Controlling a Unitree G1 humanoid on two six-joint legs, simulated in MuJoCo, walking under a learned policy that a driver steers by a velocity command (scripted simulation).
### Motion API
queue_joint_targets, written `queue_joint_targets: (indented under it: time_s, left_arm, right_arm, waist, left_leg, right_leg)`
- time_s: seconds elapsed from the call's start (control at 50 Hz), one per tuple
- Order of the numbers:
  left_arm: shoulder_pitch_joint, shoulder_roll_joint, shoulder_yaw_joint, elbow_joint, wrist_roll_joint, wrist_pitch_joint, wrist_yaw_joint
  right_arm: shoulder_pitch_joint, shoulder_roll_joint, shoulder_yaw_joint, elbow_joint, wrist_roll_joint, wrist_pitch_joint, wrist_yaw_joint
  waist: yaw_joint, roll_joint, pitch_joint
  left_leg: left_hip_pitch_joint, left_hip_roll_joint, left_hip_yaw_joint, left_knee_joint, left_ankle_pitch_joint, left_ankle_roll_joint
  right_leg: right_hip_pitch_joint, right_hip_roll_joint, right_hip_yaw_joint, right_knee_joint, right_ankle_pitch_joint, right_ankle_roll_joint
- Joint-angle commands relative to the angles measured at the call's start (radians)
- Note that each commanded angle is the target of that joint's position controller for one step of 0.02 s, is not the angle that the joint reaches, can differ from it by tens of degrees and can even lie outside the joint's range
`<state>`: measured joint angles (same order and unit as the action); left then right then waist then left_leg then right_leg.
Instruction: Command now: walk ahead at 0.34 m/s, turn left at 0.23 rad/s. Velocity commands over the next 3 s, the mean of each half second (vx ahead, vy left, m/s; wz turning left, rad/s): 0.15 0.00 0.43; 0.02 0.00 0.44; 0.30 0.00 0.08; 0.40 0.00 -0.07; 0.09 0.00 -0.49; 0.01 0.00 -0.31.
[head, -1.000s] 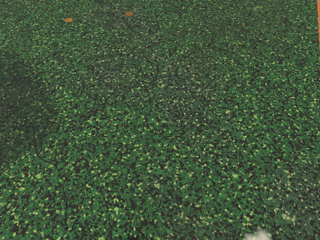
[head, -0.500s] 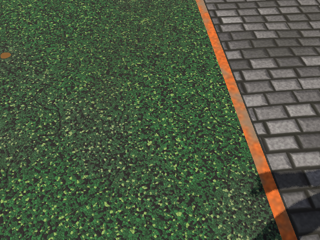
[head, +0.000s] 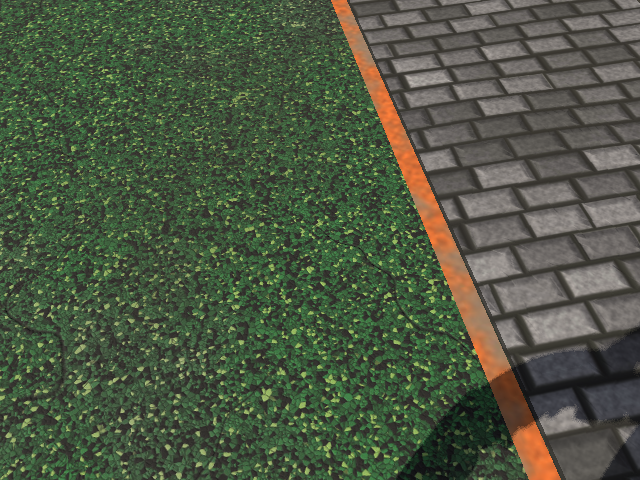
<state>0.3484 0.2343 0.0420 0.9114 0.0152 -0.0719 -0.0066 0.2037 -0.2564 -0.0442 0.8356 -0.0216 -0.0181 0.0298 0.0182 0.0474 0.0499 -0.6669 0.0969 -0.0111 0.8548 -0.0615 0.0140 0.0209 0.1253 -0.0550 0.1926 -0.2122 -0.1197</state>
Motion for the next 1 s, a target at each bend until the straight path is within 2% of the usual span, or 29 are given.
queue_joint_targets:
  time_s: [0.02,0.06,0.1,0.12,0.14,0.16,0.18,0.2,0.22,0.24,0.26,0.28,0.3,0.34,0.38,0.5,0.54,0.6,0.68,0.7,0.72,0.74,0.76,0.78,0.8,0.82,0.86,0.94,1.0]
  left_arm:
    - [0.006,0.109,0.012,-0.027,0.000,-0.017,0.017]
    - [0.027,0.108,0.007,-0.009,-0.002,-0.012,0.032]
    - [0.021,0.131,0.011,-0.002,-0.001,-0.004,0.048]
    - [0.007,0.147,0.017,-0.002,0.001,0.001,0.056]
    - [-0.009,0.160,0.022,-0.007,0.004,0.007,0.061]
    - [-0.047,0.176,0.027,-0.020,-0.005,0.011,0.060]
    - [-0.050,0.155,0.021,-0.061,-0.012,0.005,0.056]
    - [0.082,0.058,0.005,-0.082,-0.032,0.012,0.046]
    - [0.057,0.111,0.006,-0.068,0.011,0.023,0.041]
    - [-0.013,0.119,0.009,-0.083,0.007,0.029,0.036]
    - [-0.055,0.124,0.013,-0.091,0.011,0.033,0.035]
    - [-0.084,0.126,0.015,-0.108,0.018,0.049,0.035]
    - [-0.064,0.113,0.012,-0.105,0.026,0.071,0.034]
    - [-0.036,0.088,0.007,-0.103,0.023,0.094,0.035]
    - [-0.052,0.087,0.008,-0.114,0.018,0.101,0.037]
    - [-0.181,0.112,0.017,-0.164,0.010,0.114,0.047]
    - [-0.201,0.111,0.015,-0.175,0.005,0.109,0.050]
    - [-0.202,0.113,0.012,-0.187,-0.006,0.097,0.054]
    - [-0.126,0.119,0.008,-0.185,-0.023,0.076,0.061]
    - [-0.082,0.118,0.008,-0.176,-0.022,0.070,0.064]
    - [-0.047,0.143,0.014,-0.169,-0.013,0.063,0.071]
    - [-0.083,0.225,0.029,-0.187,0.004,0.063,0.079]
    - [-0.178,0.287,0.039,-0.227,0.017,0.069,0.072]
    - [-0.155,0.233,0.031,-0.217,0.020,0.071,0.065]
    - [-0.185,0.173,0.014,-0.222,0.007,0.069,0.058]
    - [-0.208,0.151,0.008,-0.225,0.004,0.068,0.052]
    - [-0.192,0.146,0.005,-0.225,0.004,0.064,0.052]
    - [-0.098,0.148,0.006,-0.182,0.003,0.059,0.047]
    - [-0.091,0.160,0.007,-0.159,0.004,0.058,0.042]
  right_arm:
    - [-0.067,-0.027,0.003,-0.062,0.001,-0.016,0.001]
    - [-0.094,-0.027,0.007,-0.072,-0.005,-0.018,0.002]
    - [-0.033,-0.044,0.001,-0.059,-0.013,-0.021,0.000]
    - [0.034,-0.060,-0.005,-0.041,-0.015,-0.023,-0.003]
    - [0.129,-0.083,-0.015,-0.014,-0.016,-0.030,-0.008]
    - [0.229,-0.100,-0.025,0.012,-0.025,-0.043,-0.013]
    - [0.293,-0.183,-0.048,0.013,-0.027,-0.048,-0.022]
    - [0.238,-0.263,-0.069,-0.009,0.000,-0.034,-0.028]
    - [0.208,-0.237,-0.074,-0.029,0.047,-0.020,-0.023]
    - [0.117,-0.182,-0.061,-0.051,0.042,-0.007,-0.029]
    - [0.057,-0.118,-0.042,-0.058,0.032,0.009,-0.033]
    - [0.047,-0.097,-0.035,-0.055,0.028,0.016,-0.036]
    - [0.048,-0.099,-0.035,-0.052,0.022,0.019,-0.037]
    - [0.051,-0.132,-0.046,-0.053,0.011,0.016,-0.031]
    - [0.051,-0.157,-0.055,-0.058,0.008,0.015,-0.029]
    - [0.070,-0.173,-0.070,-0.075,0.005,0.044,-0.035]
    - [0.075,-0.176,-0.074,-0.078,0.001,0.049,-0.036]
    - [0.070,-0.179,-0.079,-0.084,-0.005,0.053,-0.033]
    - [0.030,-0.179,-0.082,-0.092,-0.002,0.061,-0.025]
    - [0.007,-0.176,-0.081,-0.096,0.006,0.063,-0.024]
    - [-0.005,-0.159,-0.076,-0.103,0.018,0.063,-0.027]
    - [0.060,-0.087,-0.058,-0.105,0.023,0.060,-0.031]
    - [0.051,-0.119,-0.068,-0.112,0.016,0.055,-0.041]
    - [0.045,-0.179,-0.081,-0.097,-0.014,0.054,-0.042]
    - [0.069,-0.170,-0.083,-0.078,-0.010,0.055,-0.037]
    - [0.091,-0.156,-0.079,-0.060,-0.007,0.062,-0.034]
    - [0.102,-0.141,-0.071,-0.046,-0.005,0.073,-0.024]
    - [0.013,-0.108,-0.047,-0.054,0.010,0.084,-0.024]
    - [-0.007,-0.088,-0.028,-0.038,0.017,0.090,-0.030]
  waist:
    - [0.011,-0.102,0.026]
    - [0.024,-0.109,0.016]
    - [-0.001,-0.135,-0.020]
    - [-0.028,-0.148,-0.046]
    - [-0.066,-0.147,-0.087]
    - [-0.128,-0.119,-0.125]
    - [-0.149,0.002,-0.214]
    - [-0.033,0.204,-0.359]
    - [-0.069,0.016,-0.406]
    - [-0.053,-0.024,-0.253]
    - [-0.024,-0.080,-0.126]
    - [-0.013,-0.070,-0.071]
    - [-0.001,-0.045,-0.064]
    - [0.008,-0.020,-0.097]
    - [0.003,0.000,-0.118]
    - [-0.054,0.061,-0.105]
    - [-0.064,0.067,-0.098]
    - [-0.065,0.076,-0.103]
    - [-0.029,0.091,-0.115]
    - [0.001,0.080,-0.110]
    - [0.020,0.043,-0.104]
    - [-0.033,-0.151,-0.112]
    - [-0.039,-0.274,-0.043]
    - [-0.039,-0.169,-0.049]
    - [-0.067,-0.125,-0.051]
    - [-0.079,-0.124,-0.047]
    - [-0.066,-0.191,-0.069]
    - [-0.008,-0.189,-0.079]
    - [0.003,-0.213,-0.089]
  left_leg:
    - [0.098,-0.055,0.062,-0.136,0.102,0.016]
    - [0.125,-0.082,0.102,-0.204,0.101,0.029]
    - [0.187,-0.131,0.129,-0.237,0.005,0.056]
    - [0.242,-0.158,0.135,-0.251,-0.049,0.075]
    - [0.325,-0.174,0.121,-0.298,-0.059,0.098]
    - [0.449,-0.162,0.088,-0.434,0.079,0.127]
    - [0.661,0.032,-0.125,-0.391,0.548,0.201]
    - [0.928,0.308,-0.502,-0.334,1.105,0.416]
    - [0.857,0.284,-0.480,-0.404,0.914,0.446]
    - [0.707,0.239,-0.409,-0.463,0.646,0.418]
    - [0.551,0.178,-0.347,-0.526,0.463,0.360]
    - [0.466,0.128,-0.306,-0.554,0.384,0.316]
    - [0.406,0.087,-0.276,-0.572,0.327,0.292]
    - [0.372,0.049,-0.250,-0.570,0.306,0.270]
    - [0.380,0.032,-0.260,-0.570,0.236,0.252]
    - [0.438,0.014,-0.396,-0.605,-0.197,0.206]
    - [0.457,0.016,-0.435,-0.597,-0.213,0.203]
    - [0.473,0.017,-0.479,-0.567,-0.129,0.202]
    - [0.454,0.003,-0.538,-0.525,0.022,0.174]
    - [0.416,-0.023,-0.532,-0.506,-0.009,0.143]
    - [0.341,-0.072,-0.498,-0.466,-0.126,0.090]
    - [0.254,-0.182,-0.347,-0.285,-0.376,0.027]
    - [0.104,-0.321,-0.134,-0.086,-0.496,-0.002]
    - [0.159,-0.240,-0.148,0.091,-0.488,-0.013]
    - [0.182,-0.235,-0.153,0.156,-0.445,-0.015]
    - [0.191,-0.235,-0.147,0.214,-0.398,-0.025]
    - [0.169,-0.240,-0.129,0.277,-0.374,-0.045]
    - [0.165,-0.217,-0.123,0.123,-0.370,-0.073]
    - [0.284,-0.188,-0.078,-0.073,-0.399,-0.069]
  right_leg:
    - [-0.070,-0.263,-0.022,-0.001,0.763,0.003]
    - [-0.013,-0.272,-0.040,0.050,0.839,0.014]
    - [0.046,-0.290,-0.046,0.173,1.017,0.029]
    - [0.056,-0.298,-0.046,0.265,1.092,0.034]
    - [0.049,-0.299,-0.043,0.402,1.074,0.038]
    - [-0.007,-0.270,-0.066,0.605,0.910,0.051]
    - [-0.208,-0.177,-0.104,0.932,0.411,0.076]
    - [-0.521,0.005,-0.014,1.264,-0.419,0.122]
    - [-0.552,-0.064,0.119,1.283,-0.336,0.118]
    - [-0.582,-0.104,0.122,1.257,-0.276,0.124]
    - [-0.583,-0.136,0.111,1.163,-0.249,0.128]
    - [-0.564,-0.156,0.111,1.078,-0.231,0.137]
    - [-0.515,-0.154,0.099,1.031,-0.207,0.147]
    - [-0.477,-0.139,0.086,0.974,-0.176,0.159]
    - [-0.493,-0.141,0.089,0.904,-0.155,0.170]
    - [-0.568,-0.142,0.121,0.743,-0.130,0.185]
    - [-0.564,-0.131,0.130,0.693,-0.145,0.179]
    - [-0.509,-0.102,0.135,0.612,-0.181,0.160]
    - [-0.344,-0.058,0.131,0.402,-0.198,0.119]
    - [-0.258,-0.056,0.126,0.270,-0.134,0.108]
    - [-0.151,-0.106,0.160,0.114,-0.072,0.093]
    - [-0.090,-0.326,0.376,-0.001,-0.150,0.040]
    - [-0.174,-0.501,0.593,-0.020,0.013,-0.065]
    - [-0.220,-0.500,0.526,0.043,0.213,-0.117]
    - [-0.230,-0.437,0.425,0.077,0.317,-0.104]
    - [-0.221,-0.373,0.331,0.100,0.386,-0.076]
    - [-0.155,-0.321,0.249,0.135,0.526,-0.064]
    - [-0.033,-0.324,0.234,0.166,0.598,-0.076]
    - [-0.043,-0.319,0.229,0.176,0.559,-0.073]
